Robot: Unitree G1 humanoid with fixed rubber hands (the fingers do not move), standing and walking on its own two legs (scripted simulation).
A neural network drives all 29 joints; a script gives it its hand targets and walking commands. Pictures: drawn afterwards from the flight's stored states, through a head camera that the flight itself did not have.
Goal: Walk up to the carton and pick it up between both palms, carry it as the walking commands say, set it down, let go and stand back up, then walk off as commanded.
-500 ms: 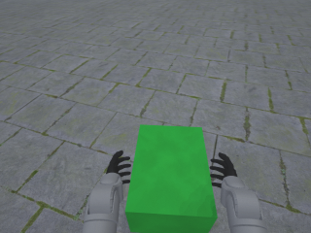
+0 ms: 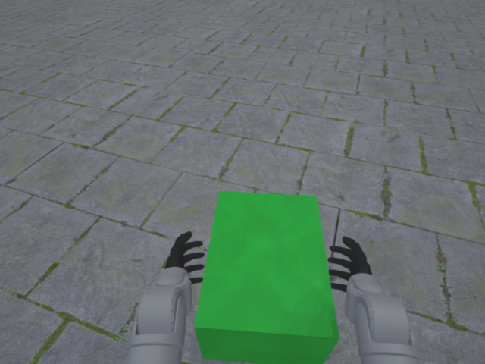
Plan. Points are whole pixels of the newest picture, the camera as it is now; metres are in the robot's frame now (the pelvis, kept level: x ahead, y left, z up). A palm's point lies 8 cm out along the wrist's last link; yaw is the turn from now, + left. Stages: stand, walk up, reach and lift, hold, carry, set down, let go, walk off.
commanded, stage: carry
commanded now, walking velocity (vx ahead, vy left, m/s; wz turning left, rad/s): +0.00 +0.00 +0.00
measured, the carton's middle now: (264, 270) +0.34 +0.00 -0.05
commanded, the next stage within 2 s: hold in 0.52 s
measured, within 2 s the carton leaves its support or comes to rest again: neither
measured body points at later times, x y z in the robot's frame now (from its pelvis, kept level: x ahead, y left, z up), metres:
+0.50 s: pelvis +0.00 +0.00 +0.00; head -0.01 +0.01 +0.45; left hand +0.30 +0.15 +0.03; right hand +0.29 -0.15 +0.03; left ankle +0.05 +0.07 -0.73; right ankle +0.00 -0.13 -0.73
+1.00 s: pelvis -0.04 -0.03 +0.00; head -0.11 -0.01 +0.44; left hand +0.27 +0.13 +0.05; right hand +0.28 -0.16 +0.05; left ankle +0.05 +0.06 -0.73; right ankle +0.00 -0.13 -0.73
